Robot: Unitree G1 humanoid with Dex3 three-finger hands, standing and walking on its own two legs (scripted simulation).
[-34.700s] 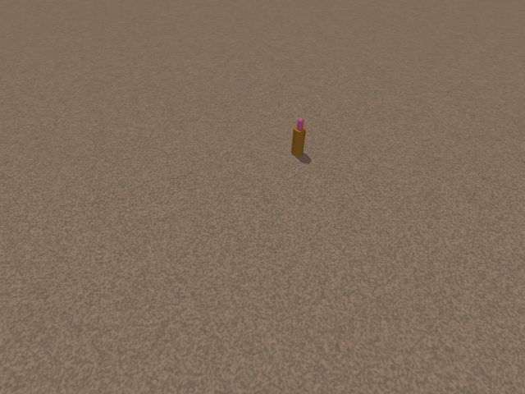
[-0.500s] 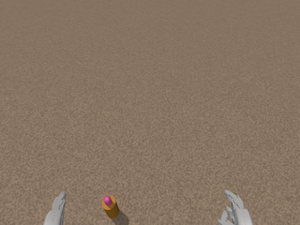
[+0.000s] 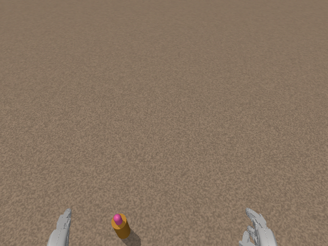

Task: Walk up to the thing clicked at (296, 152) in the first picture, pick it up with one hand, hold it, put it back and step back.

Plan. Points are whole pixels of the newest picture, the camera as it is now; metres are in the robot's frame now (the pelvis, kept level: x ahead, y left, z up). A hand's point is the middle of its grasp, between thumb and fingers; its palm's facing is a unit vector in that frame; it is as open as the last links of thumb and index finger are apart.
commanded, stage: stand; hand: left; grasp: from the side
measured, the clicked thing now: (120, 224) +0.38 +0.21 -0.60
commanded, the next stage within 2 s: none
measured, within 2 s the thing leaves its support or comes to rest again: neither
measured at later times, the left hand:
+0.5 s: hand out of the picture +0.14 +0.22 -0.10, palm faces +0.00 -0.94 -0.34, open 9.4 cm
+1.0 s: hand out of the picture +0.02 +0.25 -0.11, palm faces +0.02 -0.94 -0.34, open 7.4 cm
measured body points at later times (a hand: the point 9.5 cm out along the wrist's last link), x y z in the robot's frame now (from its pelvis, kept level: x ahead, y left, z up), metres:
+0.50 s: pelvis -0.01 +0.00 +0.01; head +0.01 +0.00 +0.46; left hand +0.14 +0.27 -0.07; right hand +0.13 -0.27 -0.09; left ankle +0.02 +0.14 -0.69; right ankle +0.00 -0.14 -0.69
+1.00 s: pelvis -0.01 +0.01 +0.05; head -0.01 +0.00 +0.50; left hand +0.02 +0.30 -0.08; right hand +0.07 -0.27 -0.09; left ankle +0.02 +0.14 -0.69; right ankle +0.00 -0.14 -0.69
